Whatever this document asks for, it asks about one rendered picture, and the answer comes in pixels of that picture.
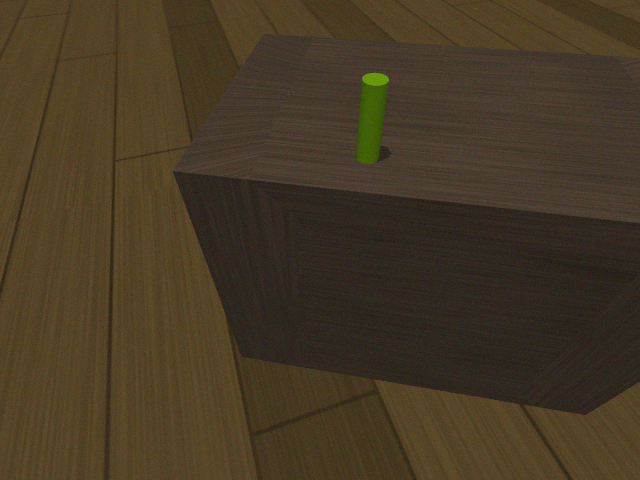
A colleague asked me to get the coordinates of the can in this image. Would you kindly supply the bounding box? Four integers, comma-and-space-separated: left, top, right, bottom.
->
356, 73, 389, 164

